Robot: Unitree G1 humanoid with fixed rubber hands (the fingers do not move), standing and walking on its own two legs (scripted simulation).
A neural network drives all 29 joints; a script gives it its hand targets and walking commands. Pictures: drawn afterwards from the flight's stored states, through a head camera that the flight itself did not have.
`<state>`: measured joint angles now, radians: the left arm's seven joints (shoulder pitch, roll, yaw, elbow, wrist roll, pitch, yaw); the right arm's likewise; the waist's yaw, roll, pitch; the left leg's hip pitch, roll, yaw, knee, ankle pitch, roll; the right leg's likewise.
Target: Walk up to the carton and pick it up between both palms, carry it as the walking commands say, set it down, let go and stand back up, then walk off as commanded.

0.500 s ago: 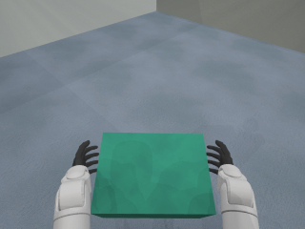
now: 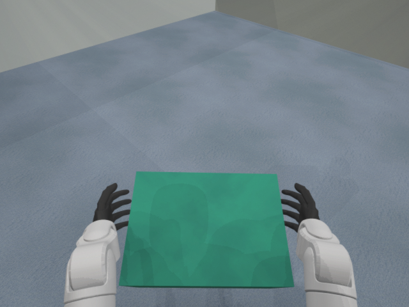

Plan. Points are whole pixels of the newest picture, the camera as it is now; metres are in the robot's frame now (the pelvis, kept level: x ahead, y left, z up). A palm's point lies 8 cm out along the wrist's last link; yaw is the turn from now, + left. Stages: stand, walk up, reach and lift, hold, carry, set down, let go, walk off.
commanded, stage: carry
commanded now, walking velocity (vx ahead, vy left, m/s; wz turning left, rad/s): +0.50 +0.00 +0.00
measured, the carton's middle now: (205, 232) +0.29 +0.00 -0.03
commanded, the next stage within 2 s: none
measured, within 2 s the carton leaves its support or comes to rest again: neither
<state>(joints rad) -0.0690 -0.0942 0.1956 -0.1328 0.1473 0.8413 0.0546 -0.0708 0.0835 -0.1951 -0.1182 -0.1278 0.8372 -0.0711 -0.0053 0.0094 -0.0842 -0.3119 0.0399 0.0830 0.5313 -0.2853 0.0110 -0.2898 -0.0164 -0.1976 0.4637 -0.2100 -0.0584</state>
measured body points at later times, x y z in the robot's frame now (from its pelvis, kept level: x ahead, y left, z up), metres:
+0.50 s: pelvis +0.14 +0.01 +0.00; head +0.14 +0.00 +0.45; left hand +0.41 +0.20 +0.07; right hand +0.42 -0.18 +0.06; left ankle +0.03 +0.11 -0.72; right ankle +0.16 -0.09 -0.74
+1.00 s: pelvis +0.40 +0.06 +0.01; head +0.43 +0.07 +0.46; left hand +0.68 +0.25 +0.06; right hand +0.67 -0.13 +0.06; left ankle +0.41 +0.13 -0.74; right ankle +0.37 -0.08 -0.67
